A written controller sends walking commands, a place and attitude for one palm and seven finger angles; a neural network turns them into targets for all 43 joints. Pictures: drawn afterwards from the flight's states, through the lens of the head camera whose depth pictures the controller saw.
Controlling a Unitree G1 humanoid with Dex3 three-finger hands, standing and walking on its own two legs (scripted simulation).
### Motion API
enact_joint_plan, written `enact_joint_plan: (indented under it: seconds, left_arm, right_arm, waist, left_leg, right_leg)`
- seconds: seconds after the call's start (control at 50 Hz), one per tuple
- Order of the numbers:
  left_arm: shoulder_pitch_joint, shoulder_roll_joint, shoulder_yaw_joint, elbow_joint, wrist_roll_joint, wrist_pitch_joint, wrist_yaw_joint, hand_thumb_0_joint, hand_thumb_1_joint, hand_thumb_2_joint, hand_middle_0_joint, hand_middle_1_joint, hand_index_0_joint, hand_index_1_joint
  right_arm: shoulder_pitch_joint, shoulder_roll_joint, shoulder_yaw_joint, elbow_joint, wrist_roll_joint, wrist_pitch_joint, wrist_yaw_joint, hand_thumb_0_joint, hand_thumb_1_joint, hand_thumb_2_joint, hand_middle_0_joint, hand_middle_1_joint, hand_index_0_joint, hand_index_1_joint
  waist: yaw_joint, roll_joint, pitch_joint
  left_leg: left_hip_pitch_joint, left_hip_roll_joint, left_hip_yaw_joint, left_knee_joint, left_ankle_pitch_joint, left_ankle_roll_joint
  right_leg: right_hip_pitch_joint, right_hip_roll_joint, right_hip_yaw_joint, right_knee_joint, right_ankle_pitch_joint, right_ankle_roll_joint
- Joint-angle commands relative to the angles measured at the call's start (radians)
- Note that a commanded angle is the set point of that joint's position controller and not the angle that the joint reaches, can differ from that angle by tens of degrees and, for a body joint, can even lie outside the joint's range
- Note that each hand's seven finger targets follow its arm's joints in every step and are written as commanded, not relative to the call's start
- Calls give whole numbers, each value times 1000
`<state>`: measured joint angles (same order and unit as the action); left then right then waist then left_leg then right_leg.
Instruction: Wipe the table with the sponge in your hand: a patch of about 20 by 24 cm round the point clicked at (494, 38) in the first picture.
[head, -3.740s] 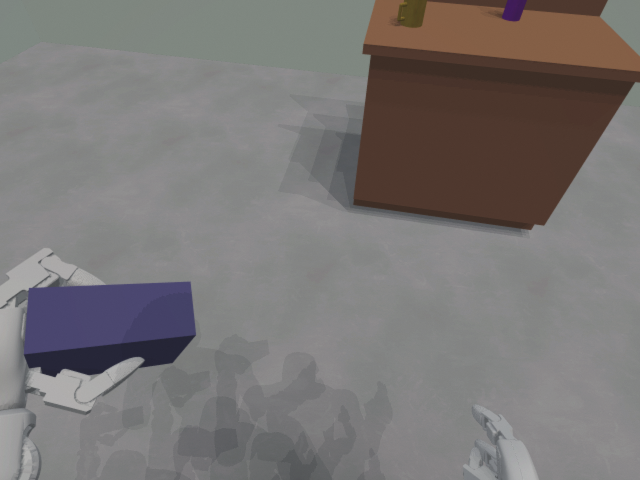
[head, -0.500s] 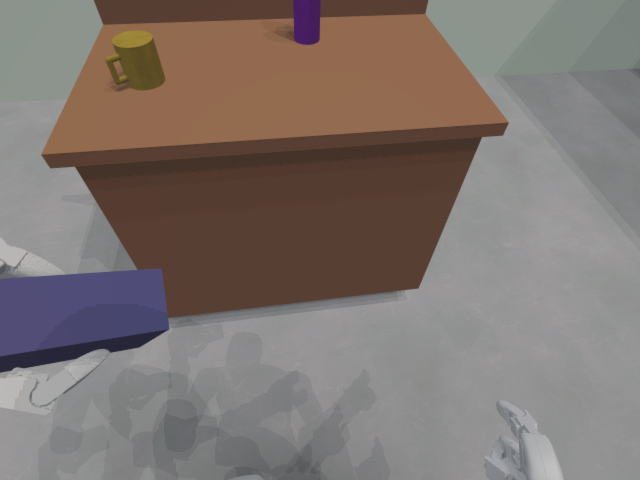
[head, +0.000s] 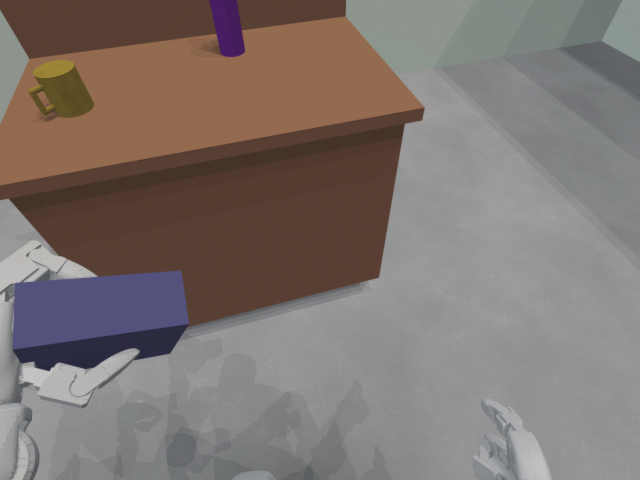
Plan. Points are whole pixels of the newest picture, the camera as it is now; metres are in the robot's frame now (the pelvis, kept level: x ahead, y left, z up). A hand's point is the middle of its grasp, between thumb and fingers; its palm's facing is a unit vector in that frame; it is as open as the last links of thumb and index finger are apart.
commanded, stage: take the last steps up to it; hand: left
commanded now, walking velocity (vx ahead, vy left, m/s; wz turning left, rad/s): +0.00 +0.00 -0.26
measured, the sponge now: (130, 321) +0.23 +0.20 +0.14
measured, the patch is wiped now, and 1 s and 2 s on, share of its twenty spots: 0.00 0.00 0.00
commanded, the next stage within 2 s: none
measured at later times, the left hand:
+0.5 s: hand (115, 362) +0.19 +0.18 +0.17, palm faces +0.34 -0.84 -0.42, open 9.7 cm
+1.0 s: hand (92, 294) +0.25 +0.23 +0.17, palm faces +0.37 -0.85 -0.39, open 9.8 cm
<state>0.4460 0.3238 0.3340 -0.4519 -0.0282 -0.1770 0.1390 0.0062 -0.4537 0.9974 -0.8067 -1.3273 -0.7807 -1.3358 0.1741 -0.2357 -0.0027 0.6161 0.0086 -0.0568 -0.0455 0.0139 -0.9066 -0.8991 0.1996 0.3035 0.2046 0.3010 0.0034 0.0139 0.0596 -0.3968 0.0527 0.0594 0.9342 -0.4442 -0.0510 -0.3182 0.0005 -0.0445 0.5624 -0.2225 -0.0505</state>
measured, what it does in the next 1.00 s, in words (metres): steps on the spot: left foot, then right foot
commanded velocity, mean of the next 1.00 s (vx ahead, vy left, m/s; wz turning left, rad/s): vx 0.28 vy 0.09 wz -0.01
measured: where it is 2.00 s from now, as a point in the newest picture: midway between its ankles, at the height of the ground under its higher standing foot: outside the picture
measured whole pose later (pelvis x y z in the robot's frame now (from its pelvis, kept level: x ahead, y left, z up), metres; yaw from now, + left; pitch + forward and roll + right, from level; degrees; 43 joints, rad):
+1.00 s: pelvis +0.01 +0.00 +0.00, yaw -2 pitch -2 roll +0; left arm 0.42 0.36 0.34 -0.47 0.00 -0.20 0.16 0.01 -0.46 1.01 -0.81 -1.33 -0.77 -1.35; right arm 0.19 -0.14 0.01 0.61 0.01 -0.12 -0.05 0.01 -0.91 -0.90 0.20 0.30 0.20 0.30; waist 0.00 -0.03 0.05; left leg -0.23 0.07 0.14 0.52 -0.26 0.01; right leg -0.43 -0.07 -0.09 1.00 -0.46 0.01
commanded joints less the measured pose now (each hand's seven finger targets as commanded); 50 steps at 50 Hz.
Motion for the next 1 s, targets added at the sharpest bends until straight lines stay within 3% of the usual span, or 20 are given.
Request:
enact_joint_plan:
  seconds: [0.0, 0.08, 0.12, 0.14, 0.16, 0.24, 0.32, 0.36, 0.4, 0.44, 0.48, 0.54, 0.66, 0.76, 0.78, 0.8, 0.82, 0.86, 0.94, 0.98]
  left_arm:
    - [-39, 242, 179, -292, -7, -93, 40, 0, 100, 1300, -1200, -1600, -1200, -1600]
    - [22, 238, 183, -349, -8, -106, 42, 0, 100, 1300, -1200, -1600, -1200, -1600]
    - [24, 226, 174, -371, -1, -120, 45, 0, 100, 1300, -1200, -1600, -1200, -1600]
    - [35, 237, 176, -360, 8, -124, 44, 0, 100, 1300, -1200, -1600, -1200, -1600]
    - [55, 242, 184, -297, 18, -119, 44, 0, 100, 1300, -1200, -1600, -1200, -1600]
    - [-52, 181, 108, -257, 28, -109, 34, 0, 100, 1300, -1200, -1600, -1200, -1600]
    - [-92, 167, 71, -163, 31, -84, 31, 0, 100, 1300, -1200, -1600, -1200, -1600]
    - [-135, 178, 67, -151, 39, -84, 31, 0, 100, 1300, -1200, -1600, -1200, -1600]
    - [-163, 247, 114, -158, 30, -86, 39, 0, 100, 1300, -1200, -1600, -1200, -1600]
    - [-214, 270, 135, -212, 24, -98, 33, 0, 100, 1300, -1200, -1600, -1200, -1600]
    - [-75, 261, 160, -205, 17, -115, 25, 0, 100, 1300, -1200, -1600, -1200, -1600]
    - [-47, 247, 174, -224, 14, -135, 20, 0, 100, 1300, -1200, -1600, -1200, -1600]
    - [2, 207, 149, -212, 3, -115, 42, 0, 100, 1300, -1200, -1600, -1200, -1600]
    - [-90, 181, 99, -239, 6, -101, 53, 0, 100, 1300, -1200, -1600, -1200, -1600]
    - [-119, 183, 95, -255, 8, -106, 53, 0, 100, 1300, -1200, -1600, -1200, -1600]
    - [-144, 171, 85, -286, 6, -113, 53, 0, 100, 1300, -1200, -1600, -1200, -1600]
    - [-159, 185, 89, -309, 12, -124, 56, 0, 100, 1300, -1200, -1600, -1200, -1600]
    - [-166, 232, 107, -266, 28, -126, 47, 0, 100, 1300, -1200, -1600, -1200, -1600]
    - [-93, 212, 115, -370, 20, -122, 42, 0, 100, 1300, -1200, -1600, -1200, -1600]
    - [-22, 200, 124, -358, 11, -125, 39, 0, 100, 1300, -1200, -1600, -1200, -1600]
  right_arm:
    - [-88, -52, -28, -191, -2, -44, -18, 0, -900, -900, 200, 300, 200, 300]
    - [-35, -73, -38, -193, -5, -41, -16, 0, -900, -900, 200, 300, 200, 300]
    - [-33, -118, -51, -206, -6, -44, -19, 0, -900, -900, 200, 300, 200, 300]
    - [-25, -107, -57, -208, -3, -49, -14, 0, -900, -900, 200, 300, 200, 300]
    - [-44, -84, -45, -181, -18, -53, -22, 0, -900, -900, 200, 300, 200, 300]
    - [-27, -103, -51, -147, -1, -74, -18, 0, -900, -900, 200, 300, 200, 300]
    - [-23, -108, -44, -127, -3, -72, -28, 0, -900, -900, 200, 300, 200, 300]
    - [-34, -95, -40, -125, -3, -68, -28, 0, -900, -900, 200, 300, 200, 300]
    - [-57, -71, -41, -135, -2, -65, -27, 0, -900, -900, 200, 300, 200, 300]
    - [-72, -109, -67, -119, -5, -70, -14, 0, -900, -900, 200, 300, 200, 300]
    - [-66, -70, -38, -108, -11, -50, -14, 0, -900, -900, 200, 300, 200, 300]
    - [-64, -52, -31, -115, -9, -35, -8, 0, -900, -900, 200, 300, 200, 300]
    - [-47, -49, -47, -152, -9, -56, -16, 0, -900, -900, 200, 300, 200, 300]
    - [-24, -70, -59, -158, -7, -63, -32, 0, -900, -900, 200, 300, 200, 300]
    - [-13, -87, -66, -160, -5, -64, -38, 0, -900, -900, 200, 300, 200, 300]
    - [-13, -113, -74, -166, -2, -65, -38, 0, -900, -900, 200, 300, 200, 300]
    - [-15, -105, -68, -173, 2, -68, -31, 0, -900, -900, 200, 300, 200, 300]
    - [-47, -70, -45, -149, -13, -83, -31, 0, -900, -900, 200, 300, 200, 300]
    - [-31, -81, -56, -136, 3, -109, -15, 0, -900, -900, 200, 300, 200, 300]
    - [-34, -77, -49, -136, -2, -115, -10, 0, -900, -900, 200, 300, 200, 300]
  waist:
    - [20, -135, -232]
    - [-5, 8, -249]
    - [5, 250, -206]
    - [6, 288, -185]
    - [-3, 349, -141]
    - [-13, 218, -42]
    - [-15, 198, -65]
    - [-16, 95, -76]
    - [5, -279, -64]
    - [-5, -206, -60]
    - [-5, -84, -31]
    - [-16, -118, -90]
    - [22, -148, -128]
    - [-2, -102, -126]
    - [-15, -14, -134]
    - [-26, 169, -148]
    - [-20, 289, -156]
    - [-19, 272, -94]
    - [1, 219, -107]
    - [0, 229, -129]
  left_leg:
    - [17, -11, -19, -152, 4, 18]
    - [223, -4, -9, -537, 151, 44]
    - [260, 210, -271, -656, 191, 144]
    - [251, 307, -344, -678, 232, 192]
    - [158, 324, -378, -722, 102, 235]
    - [122, 212, -158, -656, 100, 196]
    - [88, 176, -134, -564, 91, 166]
    - [-49, 131, -76, -422, 4, 129]
    - [-294, -26, 32, 38, -97, 58]
    - [-304, 21, -102, 239, -2, 40]
    - [-268, 50, -91, 226, 95, 33]
    - [-174, 63, -34, 39, 147, 31]
    - [-37, 14, 75, -262, 144, 55]
    - [205, -4, 109, -488, 192, 71]
    - [303, 31, 50, -529, 187, 95]
    - [401, 163, -154, -586, 206, 160]
    - [488, 312, -371, -627, 356, 240]
    - [343, 362, -437, -689, 229, 305]
    - [273, 250, -151, -643, 290, 249]
    - [233, 225, -93, -642, 325, 227]
  right_leg:
    - [193, -251, 260, -180, 406, -110]
    - [120, -172, 237, -156, 64, -36]
    - [-14, -3, 100, 60, -119, 34]
    - [-87, 22, 17, 218, -257, 48]
    - [-122, 13, 24, 374, -285, 46]
    - [-91, 1, -59, 223, -213, 66]
    - [97, 14, -119, -64, -189, 70]
    - [252, -74, -11, -175, -158, 26]
    - [313, -404, 505, -350, -218, -142]
    - [217, -433, 524, -392, -311, -170]
    - [168, -370, 328, -355, -96, -149]
    - [177, -317, 122, -317, 60, -104]
    - [217, -309, 156, -285, 19, -111]
    - [127, -230, 96, -141, -79, -46]
    - [49, -192, 70, -21, -72, -18]
    - [-86, -101, -2, 174, -112, 24]
    - [-245, -35, -61, 389, -357, 53]
    - [-306, -86, 21, 585, -363, 50]
    - [-223, -101, -29, 425, -211, 66]
    - [-123, -78, -74, 286, -179, 72]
